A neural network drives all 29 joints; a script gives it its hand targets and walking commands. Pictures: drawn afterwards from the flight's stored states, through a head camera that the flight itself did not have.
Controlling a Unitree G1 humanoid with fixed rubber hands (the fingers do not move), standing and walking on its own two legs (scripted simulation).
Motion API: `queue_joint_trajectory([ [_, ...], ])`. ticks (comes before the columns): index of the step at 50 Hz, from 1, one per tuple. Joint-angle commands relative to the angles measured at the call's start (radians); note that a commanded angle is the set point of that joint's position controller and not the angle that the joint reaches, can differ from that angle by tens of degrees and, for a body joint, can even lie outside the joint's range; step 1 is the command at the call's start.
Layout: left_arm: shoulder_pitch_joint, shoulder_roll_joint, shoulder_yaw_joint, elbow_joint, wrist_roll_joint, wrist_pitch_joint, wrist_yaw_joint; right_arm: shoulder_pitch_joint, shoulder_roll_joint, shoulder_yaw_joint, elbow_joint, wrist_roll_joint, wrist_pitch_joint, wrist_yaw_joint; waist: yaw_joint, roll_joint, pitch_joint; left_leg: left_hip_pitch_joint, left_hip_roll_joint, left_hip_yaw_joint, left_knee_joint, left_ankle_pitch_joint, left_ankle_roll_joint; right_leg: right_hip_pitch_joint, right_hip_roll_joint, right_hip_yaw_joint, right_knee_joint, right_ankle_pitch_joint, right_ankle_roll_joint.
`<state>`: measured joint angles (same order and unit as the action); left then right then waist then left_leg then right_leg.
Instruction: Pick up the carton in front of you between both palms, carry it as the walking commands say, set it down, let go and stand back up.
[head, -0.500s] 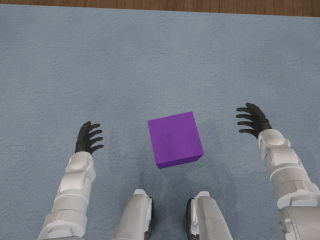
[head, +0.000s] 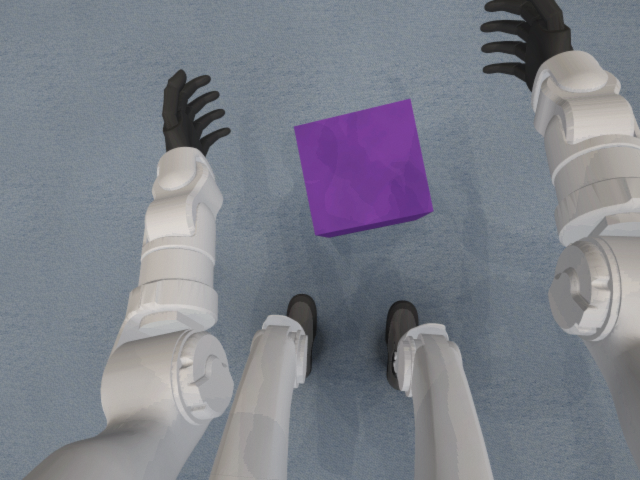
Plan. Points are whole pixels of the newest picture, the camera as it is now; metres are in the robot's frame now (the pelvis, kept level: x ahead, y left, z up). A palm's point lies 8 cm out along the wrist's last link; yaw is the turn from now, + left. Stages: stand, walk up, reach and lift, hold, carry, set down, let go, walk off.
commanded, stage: reach and lift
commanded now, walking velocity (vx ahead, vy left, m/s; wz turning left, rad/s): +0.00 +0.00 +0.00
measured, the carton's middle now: (362, 179) +0.50 +0.00 -0.51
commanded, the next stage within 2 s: none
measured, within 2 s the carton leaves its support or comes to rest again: leaves its support in 1.60 s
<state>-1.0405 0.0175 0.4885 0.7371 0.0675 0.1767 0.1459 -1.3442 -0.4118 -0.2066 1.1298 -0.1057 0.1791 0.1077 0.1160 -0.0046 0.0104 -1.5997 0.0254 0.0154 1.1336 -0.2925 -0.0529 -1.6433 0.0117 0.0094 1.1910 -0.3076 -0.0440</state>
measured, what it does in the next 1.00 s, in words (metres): lowers itself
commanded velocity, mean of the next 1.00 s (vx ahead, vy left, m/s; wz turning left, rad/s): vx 0.00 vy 0.00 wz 0.00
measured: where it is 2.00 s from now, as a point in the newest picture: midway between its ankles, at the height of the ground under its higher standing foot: (347, 356)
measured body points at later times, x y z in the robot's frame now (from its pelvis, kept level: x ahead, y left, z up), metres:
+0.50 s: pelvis -0.02 +0.02 -0.20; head +0.34 -0.01 +0.07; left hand +0.48 +0.21 -0.36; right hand +0.55 -0.17 -0.37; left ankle +0.10 +0.15 -0.60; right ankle +0.09 -0.09 -0.60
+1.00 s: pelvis -0.02 +0.02 -0.26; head +0.35 -0.01 -0.02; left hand +0.50 +0.20 -0.44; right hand +0.55 -0.16 -0.45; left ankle +0.10 +0.15 -0.60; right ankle +0.09 -0.09 -0.60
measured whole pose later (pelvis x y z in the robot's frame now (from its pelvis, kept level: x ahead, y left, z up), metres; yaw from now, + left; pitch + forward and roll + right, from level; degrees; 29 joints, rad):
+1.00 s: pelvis -0.02 +0.02 -0.26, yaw +3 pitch +38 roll +4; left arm -1.40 0.21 0.14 1.12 -0.31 0.01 0.20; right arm -1.51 -0.52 0.10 1.23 0.22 0.02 -0.03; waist 0.07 0.08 0.35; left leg -2.27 -0.04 0.02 2.14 -0.52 -0.06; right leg -2.30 -0.04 0.04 2.20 -0.55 -0.03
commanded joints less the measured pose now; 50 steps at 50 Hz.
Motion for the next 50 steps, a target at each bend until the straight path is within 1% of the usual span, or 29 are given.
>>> queue_joint_trajectory([
  [1, -0.090, 0.076, 0.023, -0.051, 0.038, -0.083, -0.029, -0.156, -0.026, -0.034, -0.072, -0.015, -0.065, -0.029, -0.009, -0.148, -0.915, 0.076, -0.108, 0.090, 0.078, 0.169, -0.026, 0.602, 0.041, 0.056, 0.028, 0.341, 0.059],
  [3, -0.075, 0.088, 0.027, -0.036, 0.037, -0.108, -0.036, -0.131, 0.005, -0.025, -0.099, -0.002, -0.082, -0.043, -0.001, -0.140, -0.903, -0.002, -0.108, 0.089, 0.147, 0.167, -0.026, 0.515, 0.034, 0.068, 0.086, 0.349, 0.061],
  [4, -0.076, 0.087, 0.026, -0.024, 0.037, -0.118, -0.037, -0.107, 0.007, -0.019, -0.079, -0.004, -0.088, -0.052, -0.007, -0.157, -0.924, -0.051, -0.108, 0.084, 0.183, 0.180, -0.029, 0.512, 0.034, 0.075, 0.127, 0.399, 0.059],
  [5, -0.079, 0.105, 0.014, -0.026, 0.016, -0.128, -0.036, -0.135, -0.001, -0.011, -0.135, 0.013, -0.100, -0.061, -0.018, -0.165, -0.967, -0.072, -0.108, 0.082, 0.216, 0.189, -0.028, 0.512, 0.032, 0.072, 0.167, 0.425, 0.065],
  [6, -0.069, 0.109, 0.010, -0.009, 0.014, -0.138, -0.031, -0.121, -0.014, -0.006, -0.125, 0.022, -0.106, -0.071, -0.006, -0.154, -0.998, -0.073, -0.108, 0.083, 0.241, 0.209, -0.027, 0.476, 0.034, 0.071, 0.199, 0.435, 0.067],
  [7, -0.073, 0.108, -0.014, -0.001, -0.011, -0.143, -0.027, -0.106, -0.027, 0.009, -0.101, 0.036, -0.110, -0.075, -0.027, -0.167, -1.018, -0.092, -0.106, 0.076, 0.280, 0.216, -0.030, 0.450, 0.039, 0.058, 0.248, 0.429, 0.066],
  [8, -0.064, 0.108, -0.034, 0.021, -0.020, -0.150, -0.021, -0.112, -0.024, 0.028, -0.118, 0.062, -0.117, -0.080, -0.017, -0.146, -1.021, -0.080, -0.100, 0.072, 0.314, 0.230, -0.028, 0.399, 0.040, 0.054, 0.289, 0.422, 0.065],
  [9, -0.091, 0.111, -0.058, 0.007, -0.054, -0.155, -0.014, -0.139, -0.059, 0.034, -0.145, 0.079, -0.126, -0.088, -0.034, -0.147, -1.069, -0.083, -0.100, 0.072, 0.356, 0.244, -0.034, 0.388, 0.036, 0.056, 0.320, 0.425, 0.062],
  [10, -0.094, 0.140, -0.065, -0.007, -0.073, -0.161, -0.007, -0.155, -0.059, 0.071, -0.169, 0.108, -0.125, -0.093, -0.014, -0.147, -1.137, -0.082, -0.099, 0.078, 0.395, 0.246, -0.033, 0.408, 0.034, 0.061, 0.365, 0.422, 0.068],
  [12, -0.125, 0.158, -0.120, 0.005, -0.125, -0.160, 0.014, -0.182, -0.109, 0.094, -0.143, 0.146, -0.125, -0.105, -0.033, -0.157, -1.140, -0.100, -0.096, 0.072, 0.446, 0.232, -0.034, 0.348, 0.035, 0.042, 0.431, 0.373, 0.064],
  [13, -0.140, 0.165, -0.132, 0.016, -0.132, -0.161, 0.026, -0.188, -0.108, 0.106, -0.127, 0.167, -0.127, -0.108, -0.024, -0.141, -1.107, -0.082, -0.095, 0.069, 0.479, 0.232, -0.032, 0.260, 0.035, 0.031, 0.462, 0.320, 0.066],
  [17, -0.209, 0.194, -0.206, -0.047, -0.220, -0.145, 0.064, -0.272, -0.185, 0.176, -0.165, 0.247, -0.128, -0.121, -0.011, -0.148, -1.228, -0.001, -0.095, 0.072, 0.591, 0.200, -0.035, 0.248, 0.025, 0.025, 0.563, 0.234, 0.058],
  [18, -0.227, 0.216, -0.218, -0.092, -0.247, -0.139, 0.072, -0.308, -0.204, 0.195, -0.226, 0.270, -0.129, -0.128, -0.017, -0.184, -1.328, 0.028, -0.093, 0.074, 0.621, 0.210, -0.034, 0.324, 0.020, 0.017, 0.587, 0.252, 0.062],
  [20, -0.267, 0.225, -0.241, -0.068, -0.268, -0.120, 0.082, -0.345, -0.213, 0.220, -0.191, 0.302, -0.116, -0.128, -0.001, -0.173, -1.254, -0.006, -0.087, 0.088, 0.652, 0.117, -0.030, 0.275, 0.011, 0.015, 0.616, 0.140, 0.056],
  [23, -0.301, 0.216, -0.262, -0.011, -0.285, -0.094, 0.088, -0.359, -0.226, 0.238, -0.101, 0.300, -0.094, -0.118, -0.009, -0.168, -1.095, -0.057, -0.084, 0.082, 0.667, 0.001, -0.020, 0.158, 0.002, 0.008, 0.631, -0.011, 0.045],
  [24, -0.329, 0.213, -0.277, 0.027, -0.293, -0.090, 0.087, -0.371, -0.230, 0.240, -0.066, 0.305, -0.091, -0.110, -0.030, -0.165, -1.054, -0.052, -0.077, 0.074, 0.681, -0.050, -0.017, 0.116, -0.003, 0.005, 0.636, -0.067, 0.045],
  [25, -0.347, 0.207, -0.269, 0.073, -0.283, -0.093, 0.085, -0.386, -0.224, 0.254, -0.035, 0.306, -0.094, -0.105, -0.018, -0.148, -0.940, -0.089, -0.076, 0.071, 0.692, -0.081, -0.015, 0.043, -0.013, 0.014, 0.641, -0.121, 0.040],
  [28, -0.425, 0.220, -0.258, 0.158, -0.266, -0.109, 0.073, -0.416, -0.220, 0.249, 0.078, 0.302, -0.108, -0.099, -0.031, -0.119, -0.809, -0.146, -0.070, 0.063, 0.733, -0.121, -0.016, -0.048, -0.029, 0.040, 0.661, -0.173, 0.030],
  [30, -0.466, 0.228, -0.255, 0.179, -0.273, -0.122, 0.066, -0.457, -0.227, 0.265, 0.075, 0.310, -0.124, -0.101, -0.043, -0.139, -0.818, -0.146, -0.063, 0.051, 0.765, -0.093, -0.015, -0.030, -0.036, 0.044, 0.689, -0.134, 0.033],
  [31, -0.469, 0.230, -0.244, 0.194, -0.264, -0.131, 0.065, -0.464, -0.234, 0.274, 0.074, 0.323, -0.133, -0.102, -0.015, -0.108, -0.817, -0.142, -0.065, 0.064, 0.783, -0.082, -0.018, -0.016, -0.036, 0.059, 0.699, -0.122, 0.028],
  [32, -0.475, 0.247, -0.253, 0.200, -0.269, -0.140, 0.067, -0.490, -0.252, 0.274, 0.066, 0.331, -0.145, -0.106, -0.026, -0.108, -0.847, -0.130, -0.061, 0.059, 0.799, -0.057, -0.020, -0.013, -0.036, 0.058, 0.719, -0.096, 0.028],
  [33, -0.491, 0.251, -0.253, 0.197, -0.267, -0.149, 0.068, -0.499, -0.250, 0.281, 0.075, 0.342, -0.150, -0.109, -0.003, -0.092, -0.858, -0.118, -0.063, 0.058, 0.807, -0.036, -0.022, -0.005, -0.038, 0.059, 0.743, -0.074, 0.029],
  [35, -0.483, 0.234, -0.263, 0.233, -0.298, -0.159, 0.068, -0.503, -0.242, 0.302, 0.070, 0.353, -0.162, -0.113, -0.018, -0.102, -0.874, -0.113, -0.066, 0.062, 0.829, 0.007, -0.024, 0.015, -0.036, 0.060, 0.764, -0.027, 0.028],
  [38, -0.472, 0.182, -0.322, 0.308, -0.350, -0.166, 0.045, -0.483, -0.238, 0.315, 0.071, 0.352, -0.178, -0.123, -0.068, -0.134, -0.867, -0.126, -0.072, 0.056, 0.857, 0.055, -0.023, 0.054, -0.040, 0.056, 0.782, 0.045, 0.028],
  [43, -0.493, 0.199, -0.331, 0.281, -0.384, -0.183, 0.054, -0.506, -0.244, 0.290, 0.018, 0.325, -0.182, -0.135, -0.089, -0.188, -0.924, -0.163, -0.085, 0.063, 0.886, 0.076, -0.029, 0.136, -0.043, 0.054, 0.811, 0.109, 0.035],
  [44, -0.469, 0.205, -0.334, 0.292, -0.379, -0.185, 0.057, -0.490, -0.217, 0.298, 0.012, 0.327, -0.181, -0.137, -0.069, -0.171, -0.929, -0.143, -0.088, 0.065, 0.886, 0.102, -0.026, 0.115, -0.040, 0.054, 0.812, 0.120, 0.035],
  [46, -0.454, 0.184, -0.354, 0.290, -0.389, -0.187, 0.061, -0.494, -0.243, 0.273, -0.023, 0.324, -0.184, -0.140, -0.086, -0.173, -0.948, -0.147, -0.092, 0.067, 0.886, 0.104, -0.025, 0.127, -0.038, 0.048, 0.817, 0.123, 0.035],
  [49, -0.407, 0.193, -0.331, 0.341, -0.371, -0.189, 0.066, -0.454, -0.190, 0.299, 0.008, 0.337, -0.176, -0.136, -0.051, -0.162, -0.925, -0.144, -0.096, 0.076, 0.880, 0.102, -0.020, 0.107, -0.035, 0.045, 0.814, 0.117, 0.041],
  [50, -0.401, 0.216, -0.308, 0.327, -0.351, -0.192, 0.070, -0.454, -0.188, 0.302, 0.006, 0.336, -0.174, -0.137, -0.024, -0.164, -0.907, -0.171, -0.096, 0.080, 0.889, 0.111, -0.020, 0.111, -0.039, 0.058, 0.811, 0.130, 0.044],
])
